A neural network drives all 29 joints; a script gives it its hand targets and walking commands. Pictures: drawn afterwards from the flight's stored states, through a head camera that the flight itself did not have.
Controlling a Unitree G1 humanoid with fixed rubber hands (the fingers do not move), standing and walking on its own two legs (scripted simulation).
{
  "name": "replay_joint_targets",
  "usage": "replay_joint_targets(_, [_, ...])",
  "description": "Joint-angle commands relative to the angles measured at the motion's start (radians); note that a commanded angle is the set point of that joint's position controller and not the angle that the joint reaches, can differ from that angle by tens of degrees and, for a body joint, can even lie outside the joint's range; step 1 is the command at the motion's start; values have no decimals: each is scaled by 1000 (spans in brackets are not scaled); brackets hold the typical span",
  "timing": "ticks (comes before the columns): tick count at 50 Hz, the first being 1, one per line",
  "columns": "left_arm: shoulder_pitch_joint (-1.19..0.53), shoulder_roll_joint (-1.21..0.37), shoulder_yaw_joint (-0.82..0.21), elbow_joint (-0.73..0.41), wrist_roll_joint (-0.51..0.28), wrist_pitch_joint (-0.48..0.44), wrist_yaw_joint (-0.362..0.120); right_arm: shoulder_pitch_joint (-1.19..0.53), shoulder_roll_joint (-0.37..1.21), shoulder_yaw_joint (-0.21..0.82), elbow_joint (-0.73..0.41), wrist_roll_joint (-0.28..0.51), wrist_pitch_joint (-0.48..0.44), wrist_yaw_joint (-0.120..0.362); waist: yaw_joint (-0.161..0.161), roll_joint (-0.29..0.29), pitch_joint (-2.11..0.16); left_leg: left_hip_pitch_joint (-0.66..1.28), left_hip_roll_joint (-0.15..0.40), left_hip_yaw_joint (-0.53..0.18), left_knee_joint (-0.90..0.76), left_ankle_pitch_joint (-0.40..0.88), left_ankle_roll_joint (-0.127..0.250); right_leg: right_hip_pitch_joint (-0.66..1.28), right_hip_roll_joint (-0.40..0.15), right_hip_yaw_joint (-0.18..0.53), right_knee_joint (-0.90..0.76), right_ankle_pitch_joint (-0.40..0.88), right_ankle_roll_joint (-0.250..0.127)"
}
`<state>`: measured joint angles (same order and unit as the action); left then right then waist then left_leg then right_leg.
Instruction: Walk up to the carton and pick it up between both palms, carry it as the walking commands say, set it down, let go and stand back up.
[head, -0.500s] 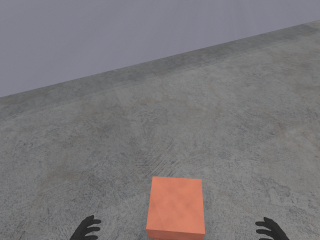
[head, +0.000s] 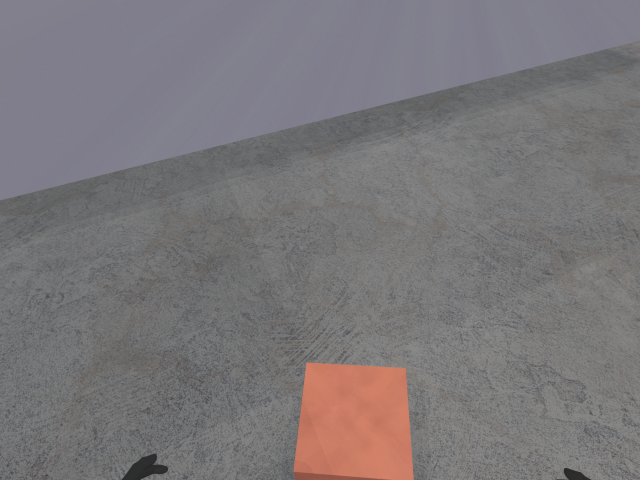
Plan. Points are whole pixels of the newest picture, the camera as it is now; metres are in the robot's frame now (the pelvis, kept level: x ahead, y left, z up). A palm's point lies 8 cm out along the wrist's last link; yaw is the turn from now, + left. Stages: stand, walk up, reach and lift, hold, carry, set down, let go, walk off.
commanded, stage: stand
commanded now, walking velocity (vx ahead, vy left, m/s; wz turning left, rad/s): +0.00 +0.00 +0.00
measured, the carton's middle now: (353, 427) +0.46 -0.01 -0.69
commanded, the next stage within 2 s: none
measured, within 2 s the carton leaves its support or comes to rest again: neither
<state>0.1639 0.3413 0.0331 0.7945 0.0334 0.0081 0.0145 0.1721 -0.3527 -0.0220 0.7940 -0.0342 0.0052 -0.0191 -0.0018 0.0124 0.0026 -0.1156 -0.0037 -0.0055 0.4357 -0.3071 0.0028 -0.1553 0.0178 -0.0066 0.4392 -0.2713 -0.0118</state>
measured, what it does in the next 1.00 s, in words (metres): stands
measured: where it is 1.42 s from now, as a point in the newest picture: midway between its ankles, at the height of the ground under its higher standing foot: outside the picture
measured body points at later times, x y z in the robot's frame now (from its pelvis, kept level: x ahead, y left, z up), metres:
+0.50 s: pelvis -0.02 +0.00 +0.01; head -0.03 +0.00 +0.46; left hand +0.09 +0.31 -0.10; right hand +0.09 -0.31 -0.10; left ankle -0.05 +0.11 -0.74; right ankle -0.02 -0.11 -0.74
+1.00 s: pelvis -0.03 +0.00 +0.01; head -0.03 +0.00 +0.46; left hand +0.07 +0.32 -0.11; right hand +0.07 -0.31 -0.11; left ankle -0.05 +0.11 -0.74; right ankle -0.02 -0.11 -0.74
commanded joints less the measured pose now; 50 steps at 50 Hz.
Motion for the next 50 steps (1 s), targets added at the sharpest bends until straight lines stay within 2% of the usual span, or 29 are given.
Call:
replay_joint_targets(1, [-26,162,37,-38,-2,-15,5,-29,-158,-36,-40,2,-16,-5,2,-4,-58,-6,96,-80,-45,391,-10,56,-105,95,-37,369,2])
replay_joint_targets(25, [-56,194,18,99,-9,-25,0,-65,-186,-22,113,6,-27,2,7,-10,-5,-9,112,-103,-143,228,1,49,-125,122,-133,216,1])
replay_joint_targets(50, [-67,218,3,182,-14,-30,-2,-75,-204,-12,189,15,-29,5,7,-10,-1,-3,120,-110,-169,212,12,54,-135,127,-157,211,-4])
